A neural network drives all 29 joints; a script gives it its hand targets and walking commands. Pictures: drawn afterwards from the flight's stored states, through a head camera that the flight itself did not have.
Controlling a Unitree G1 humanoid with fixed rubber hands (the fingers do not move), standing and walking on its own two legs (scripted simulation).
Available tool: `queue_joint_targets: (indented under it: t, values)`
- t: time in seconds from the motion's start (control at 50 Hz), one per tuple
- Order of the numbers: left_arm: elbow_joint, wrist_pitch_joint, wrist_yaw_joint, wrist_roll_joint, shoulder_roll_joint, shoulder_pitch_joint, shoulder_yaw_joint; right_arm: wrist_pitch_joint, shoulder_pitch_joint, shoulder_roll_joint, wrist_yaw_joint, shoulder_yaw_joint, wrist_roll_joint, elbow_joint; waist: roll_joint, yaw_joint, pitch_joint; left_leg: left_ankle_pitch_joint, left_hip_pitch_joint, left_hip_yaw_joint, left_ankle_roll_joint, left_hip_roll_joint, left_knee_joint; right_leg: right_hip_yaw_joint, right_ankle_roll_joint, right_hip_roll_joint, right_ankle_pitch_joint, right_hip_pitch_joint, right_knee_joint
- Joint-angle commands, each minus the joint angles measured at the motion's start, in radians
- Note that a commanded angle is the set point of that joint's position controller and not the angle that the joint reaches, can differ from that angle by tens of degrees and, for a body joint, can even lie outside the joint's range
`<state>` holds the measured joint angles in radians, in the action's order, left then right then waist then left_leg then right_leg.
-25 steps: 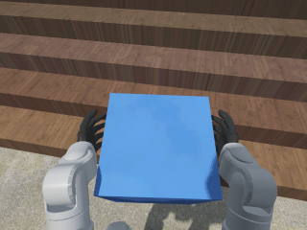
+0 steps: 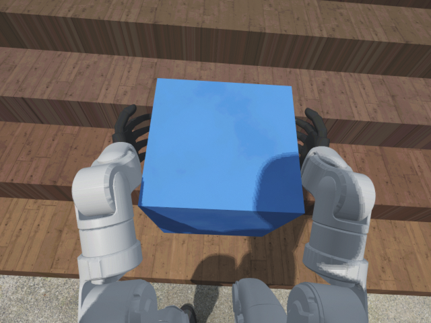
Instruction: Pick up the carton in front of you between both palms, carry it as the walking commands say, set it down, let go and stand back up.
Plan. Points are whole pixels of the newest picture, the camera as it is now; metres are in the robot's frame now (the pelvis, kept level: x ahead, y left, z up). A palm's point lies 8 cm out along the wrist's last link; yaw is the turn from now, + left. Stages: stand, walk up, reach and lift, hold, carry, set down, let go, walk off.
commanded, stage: carry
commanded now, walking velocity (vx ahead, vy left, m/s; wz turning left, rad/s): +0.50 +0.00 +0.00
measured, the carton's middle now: (218, 170) +0.36 -0.02 +0.04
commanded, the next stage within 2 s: none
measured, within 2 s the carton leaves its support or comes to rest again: neither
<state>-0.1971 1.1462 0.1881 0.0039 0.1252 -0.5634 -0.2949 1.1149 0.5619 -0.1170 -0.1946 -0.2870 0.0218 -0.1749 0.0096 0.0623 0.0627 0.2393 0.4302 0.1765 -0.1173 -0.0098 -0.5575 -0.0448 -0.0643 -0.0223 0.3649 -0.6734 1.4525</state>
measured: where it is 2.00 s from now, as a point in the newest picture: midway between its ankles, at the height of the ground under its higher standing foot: outside the picture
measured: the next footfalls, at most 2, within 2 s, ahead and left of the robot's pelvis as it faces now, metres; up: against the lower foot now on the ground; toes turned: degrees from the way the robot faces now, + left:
right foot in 0.28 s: +0.40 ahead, -0.12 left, +0.16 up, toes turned -2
left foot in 0.70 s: +0.69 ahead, +0.06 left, +0.32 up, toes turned +7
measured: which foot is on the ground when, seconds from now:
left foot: down 0.00-0.30, up 0.32-0.68, down 0.70-1.00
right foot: up 0.00-0.26, down 0.28-0.72, up 0.74-1.00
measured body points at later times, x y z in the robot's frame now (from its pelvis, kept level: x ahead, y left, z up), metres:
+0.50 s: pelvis +0.36 -0.06 +0.14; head +0.43 -0.04 +0.58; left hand +0.68 +0.15 +0.23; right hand +0.73 -0.15 +0.23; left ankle +0.31 +0.05 -0.35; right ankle +0.36 -0.12 -0.57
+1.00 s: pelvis +0.70 -0.05 +0.32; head +0.72 -0.06 +0.77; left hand +1.08 +0.06 +0.49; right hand +1.05 -0.25 +0.50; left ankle +0.65 +0.05 -0.41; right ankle +0.72 -0.16 -0.14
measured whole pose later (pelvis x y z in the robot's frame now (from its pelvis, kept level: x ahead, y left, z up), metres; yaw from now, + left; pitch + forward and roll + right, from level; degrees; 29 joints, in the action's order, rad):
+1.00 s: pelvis +0.70 -0.05 +0.32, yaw +0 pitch +3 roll +2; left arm -0.23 1.23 0.17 0.10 0.11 -0.65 -0.39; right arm 1.20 0.78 -0.04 -0.25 -0.22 0.08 -0.03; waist 0.00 0.20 -0.01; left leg 0.35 0.22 0.12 -0.06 -0.02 -0.52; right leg 0.02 -0.15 -0.02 0.50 -1.09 2.04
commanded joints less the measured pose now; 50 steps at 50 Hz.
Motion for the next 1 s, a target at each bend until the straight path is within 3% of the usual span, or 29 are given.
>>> queue_joint_targets:
  t: [0.0,0.06,0.14,0.18,0.2,0.22,0.24,0.26,0.28,0.3,0.32,0.34,0.4,0.42,0.48,0.56,0.6,0.62,0.64,0.68,0.7,0.72,0.74,0.76,0.78,0.8,0.86,0.9,0.98]
  values:
    - [-0.111,-0.064,-0.010,-0.138,0.695,-0.537,0.633,-0.024,0.593,-0.752,0.075,0.692,0.255,-0.182,-0.079,-0.006,-0.609,-0.465,-0.676,-0.392,-0.116,0.295,0.098,0.007,-0.005,-0.035,-0.028,-0.280,0.070]
    - [-0.175,-0.069,-0.009,-0.140,0.652,-0.500,0.656,-0.028,0.528,-0.695,0.071,0.701,0.254,-0.212,-0.143,0.025,-0.582,-0.544,-0.765,-0.387,-0.146,0.305,0.090,-0.031,-0.021,-0.022,0.033,-0.482,0.243]
    - [-0.207,-0.047,-0.008,-0.163,0.597,-0.485,0.673,-0.011,0.485,-0.630,0.067,0.715,0.253,-0.214,-0.080,0.089,-0.435,-0.467,-0.973,-0.490,-0.168,0.383,0.141,0.024,-0.061,-0.040,0.326,-0.992,0.717]
    - [-0.194,-0.033,-0.005,-0.158,0.560,-0.468,0.659,0.000,0.474,-0.620,0.067,0.716,0.260,-0.209,-0.061,0.035,-0.333,-0.340,-0.786,-0.352,-0.096,0.287,0.244,-0.026,-0.059,-0.059,0.327,-0.868,0.523]
    - [-0.173,-0.025,0.001,-0.141,0.546,-0.447,0.647,0.006,0.457,-0.612,0.068,0.704,0.263,-0.199,-0.015,-0.020,-0.331,-0.475,-0.575,-0.220,-0.069,0.241,0.349,-0.086,-0.058,-0.077,0.238,-0.592,0.224]
    - [-0.151,-0.020,0.006,-0.137,0.545,-0.441,0.639,0.012,0.498,-0.606,0.070,0.706,0.274,-0.202,-0.053,-0.050,-0.279,-0.723,-0.316,-0.087,-0.042,0.158,0.428,-0.166,-0.067,-0.036,0.172,-0.238,-0.110]
    - [-0.138,-0.015,0.009,-0.141,0.550,-0.461,0.642,0.015,0.457,-0.600,0.070,0.686,0.259,-0.175,-0.159,-0.092,-0.401,-1.404,-0.210,-0.034,-0.072,0.147,0.315,-0.275,-0.080,0.077,0.003,0.103,-0.159]
    - [-0.138,-0.013,0.001,-0.162,0.581,-0.440,0.667,0.013,0.481,-0.594,0.070,0.678,0.248,-0.192,-0.304,-0.211,-0.558,-1.741,-0.239,-0.031,-0.065,0.186,0.083,-0.270,-0.083,0.127,-0.088,0.328,-0.209]
    - [-0.169,-0.017,-0.009,-0.192,0.613,-0.472,0.699,0.014,0.496,-0.605,0.071,0.665,0.235,-0.197,-0.309,-0.344,-0.676,-1.841,-0.279,-0.012,-0.027,0.196,-0.196,-0.262,-0.061,0.175,-0.193,0.510,-0.392]
    - [-0.176,-0.024,-0.020,-0.204,0.652,-0.512,0.721,0.010,0.527,-0.629,0.071,0.650,0.215,-0.198,-0.034,-0.376,-0.782,-1.335,-0.228,-0.073,0.071,0.049,-0.725,0.000,-0.167,0.090,-0.454,0.714,-0.711]
    - [-0.147,-0.030,-0.033,-0.252,0.697,-0.471,0.762,0.007,0.446,-0.624,0.071,0.635,0.158,-0.200,0.262,-0.248,-0.762,-0.003,0.117,-0.137,0.139,-0.146,-1.116,0.578,-0.277,-0.164,-1.163,0.850,-0.894]
    - [-0.159,-0.039,-0.047,-0.288,0.735,-0.484,0.798,0.000,0.367,-0.607,0.064,0.563,0.109,-0.131,0.232,-0.202,-0.915,0.005,0.171,-0.392,0.105,-0.168,-1.363,0.757,-0.321,-0.254,-1.362,0.925,-0.883]
    - [-0.218,-0.066,-0.100,-0.400,0.853,-0.694,0.886,-0.021,0.408,-0.640,0.059,0.523,0.025,-0.134,0.009,-0.168,-0.644,0.056,0.471,-0.345,0.031,-0.063,-1.463,0.660,-0.259,-0.221,-0.453,0.781,-0.917]
    - [-0.202,-0.068,-0.114,-0.414,0.864,-0.707,0.894,-0.024,0.421,-0.644,0.060,0.529,0.008,-0.119,-0.034,-0.148,-0.571,0.036,0.513,-0.343,0.014,-0.036,-1.443,0.597,-0.228,-0.207,-0.351,0.730,-0.941]
    - [-0.130,-0.063,-0.134,-0.410,0.847,-0.679,0.883,-0.028,0.390,-0.633,0.060,0.558,-0.018,-0.062,-0.089,-0.165,-0.441,0.159,0.670,-0.201,0.001,0.023,-1.301,0.419,-0.197,-0.219,-0.464,0.810,-1.022]
    - [-0.039,-0.018,-0.120,-0.355,0.757,-0.596,0.776,0.012,0.426,-0.616,0.047,0.597,0.010,-0.038,0.019,-0.205,-0.349,0.306,1.029,-0.086,-0.044,0.038,-1.538,0.311,-0.207,-0.218,-0.585,0.957,-1.097]
    - [-0.008,0.009,-0.105,-0.336,0.700,-0.562,0.717,0.044,0.456,-0.581,0.028,0.587,0.016,-0.033,0.042,-0.140,-0.260,0.292,0.870,-0.024,-0.037,0.065,-1.185,0.146,-0.145,-0.120,-0.505,0.765,-1.219]
    - [0.002,0.022,-0.097,-0.319,0.669,-0.540,0.672,0.061,0.472,-0.579,0.015,0.589,0.025,-0.031,0.092,-0.111,-0.249,0.248,0.604,0.047,-0.033,0.048,-0.943,0.061,-0.154,-0.103,-0.667,0.561,-1.369]
    - [-0.004,0.034,-0.090,-0.300,0.644,-0.562,0.631,0.076,0.497,-0.570,0.005,0.607,0.048,-0.034,0.145,-0.066,-0.317,0.115,0.244,0.112,-0.037,-0.009,-0.777,-0.073,-0.149,-0.071,-1.145,0.384,-1.328]
    - [-0.008,0.056,-0.069,-0.252,0.597,-0.551,0.560,0.098,0.575,-0.620,0.002,0.649,0.112,-0.070,0.309,0.056,-0.543,-0.057,-0.073,0.167,-0.048,-0.089,-0.681,-0.116,-0.140,-0.139,-1.866,0.452,-1.055]
    - [-0.026,0.062,-0.063,-0.215,0.594,-0.561,0.526,0.100,0.653,-0.643,0.003,0.660,0.138,-0.090,0.270,0.109,-0.645,-0.052,-0.162,0.138,-0.058,-0.127,-0.486,-0.088,-0.084,-0.099,-1.980,0.584,-0.785]
    - [-0.057,0.060,-0.056,-0.182,0.578,-0.593,0.502,0.099,0.671,-0.698,0.011,0.684,0.179,-0.092,0.160,0.176,-0.722,-0.246,-0.356,0.109,-0.036,-0.155,-0.160,-0.134,0.010,-0.036,-1.864,0.581,-0.462]
    - [-0.077,0.059,-0.051,-0.146,0.557,-0.590,0.480,0.095,0.688,-0.765,0.035,0.719,0.233,-0.120,0.035,0.168,-0.623,-0.448,-0.436,-0.144,-0.104,-0.017,0.057,-0.054,0.013,0.048,-0.788,0.376,-0.107]
    - [-0.030,0.065,-0.046,-0.084,0.527,-0.515,0.437,0.086,0.662,-0.768,0.044,0.746,0.284,-0.061,-0.284,0.099,-0.767,-1.340,-0.702,-0.733,-0.359,0.301,-0.078,0.164,0.088,0.205,-0.067,0.010,0.496]
    - [-0.011,0.061,-0.036,-0.055,0.515,-0.468,0.397,0.077,0.682,-0.764,0.051,0.782,0.309,-0.088,-0.104,0.106,-0.889,-0.851,-0.730,-0.929,-0.402,0.317,0.025,0.319,0.035,0.192,-0.104,-0.095,0.670]
    - [-0.052,0.055,-0.033,-0.042,0.517,-0.548,0.373,0.066,0.802,-0.812,0.061,0.799,0.362,-0.116,-0.023,0.115,-0.760,-0.446,-0.624,-0.932,-0.354,0.302,0.032,0.327,0.010,0.143,-0.068,-0.197,0.697]
    - [-0.052,0.043,-0.020,-0.005,0.456,-0.611,0.361,0.062,0.940,-0.884,0.095,0.829,0.454,-0.118,0.132,0.033,-0.472,0.025,-0.456,-0.685,-0.153,0.282,0.118,0.252,-0.076,0.032,-0.060,-0.333,0.571]
    - [0.009,0.045,-0.010,0.023,0.442,-0.590,0.363,0.068,0.941,-0.863,0.098,0.800,0.465,-0.078,0.157,0.017,-0.400,-0.059,-0.402,-0.581,-0.145,0.296,0.185,0.138,-0.084,-0.015,0.022,-0.375,0.478]
    - [0.077,0.103,-0.011,-0.005,0.483,-0.622,0.408,0.117,0.821,-0.777,0.087,0.661,0.363,0.091,-0.049,0.082,-0.308,-0.155,-0.635,-0.517,-0.156,0.326,0.266,0.113,-0.096,-0.061,0.302,-0.835,0.720]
